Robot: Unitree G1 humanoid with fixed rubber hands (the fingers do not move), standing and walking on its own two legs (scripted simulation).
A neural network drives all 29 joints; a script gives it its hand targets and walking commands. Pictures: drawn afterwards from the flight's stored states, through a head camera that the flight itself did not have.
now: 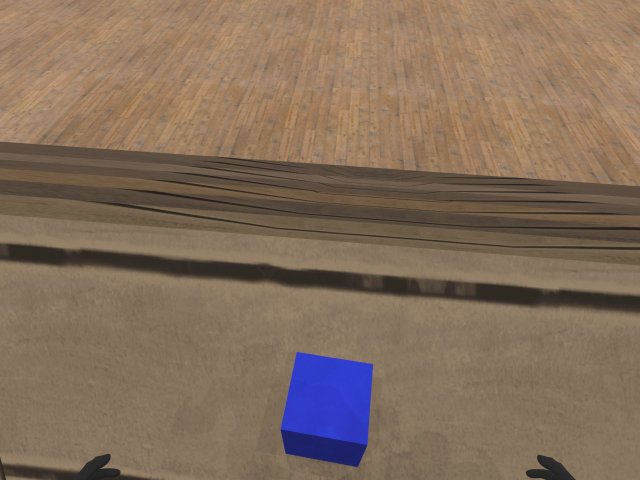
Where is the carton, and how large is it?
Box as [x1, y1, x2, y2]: [281, 352, 372, 466]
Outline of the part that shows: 297,352 281,425 281,433 285,452 295,455 357,466 367,443 372,364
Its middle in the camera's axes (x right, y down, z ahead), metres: +0.03 +0.49 +1.08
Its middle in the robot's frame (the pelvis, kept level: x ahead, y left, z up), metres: +0.40 -0.02 -0.66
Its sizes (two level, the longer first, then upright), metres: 0.210 0.200 0.250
